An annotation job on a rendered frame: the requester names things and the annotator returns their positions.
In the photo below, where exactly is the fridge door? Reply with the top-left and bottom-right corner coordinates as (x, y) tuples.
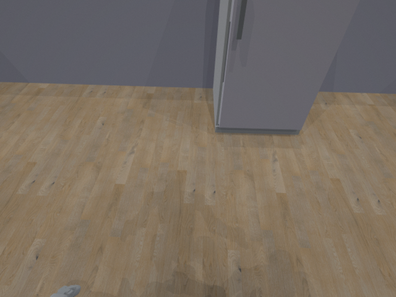
(219, 0), (360, 130)

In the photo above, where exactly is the left robot hand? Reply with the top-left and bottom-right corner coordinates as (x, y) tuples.
(50, 285), (81, 297)

